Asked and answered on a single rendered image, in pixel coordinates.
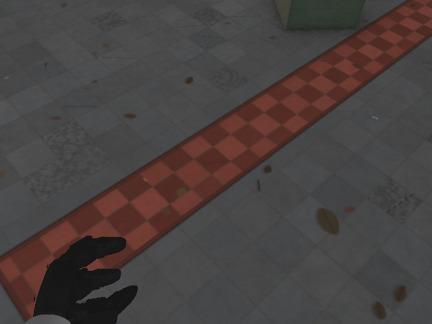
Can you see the left robot hand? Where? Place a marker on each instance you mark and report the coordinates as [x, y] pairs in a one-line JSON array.
[[64, 284]]

